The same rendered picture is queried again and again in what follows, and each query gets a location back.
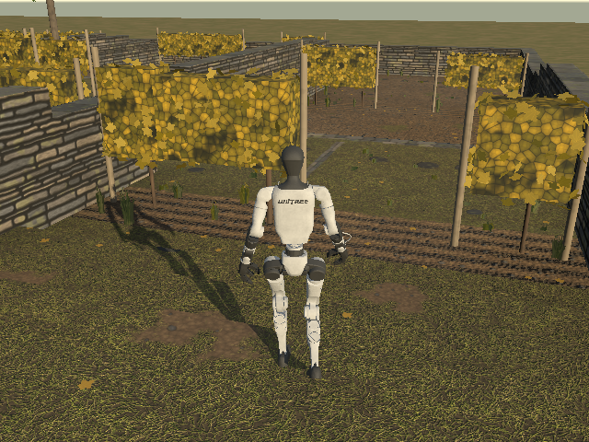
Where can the robot left forearm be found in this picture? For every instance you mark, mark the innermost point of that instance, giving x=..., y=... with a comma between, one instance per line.
x=249, y=247

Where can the right robot hand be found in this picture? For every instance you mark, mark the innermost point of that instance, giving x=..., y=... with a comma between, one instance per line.
x=342, y=259

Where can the left robot hand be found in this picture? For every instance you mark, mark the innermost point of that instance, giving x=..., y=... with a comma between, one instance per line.
x=244, y=270

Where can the robot right foot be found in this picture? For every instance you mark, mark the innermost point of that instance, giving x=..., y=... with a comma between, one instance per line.
x=314, y=372

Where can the left robot upper arm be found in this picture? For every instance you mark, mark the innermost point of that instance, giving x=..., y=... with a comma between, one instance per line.
x=259, y=211

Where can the humanoid robot torso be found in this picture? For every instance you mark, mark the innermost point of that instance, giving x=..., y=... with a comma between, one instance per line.
x=293, y=212

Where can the robot right forearm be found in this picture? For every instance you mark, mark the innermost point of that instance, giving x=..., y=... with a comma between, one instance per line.
x=338, y=240

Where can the right robot upper arm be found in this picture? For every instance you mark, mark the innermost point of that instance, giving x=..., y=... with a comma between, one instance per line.
x=327, y=209

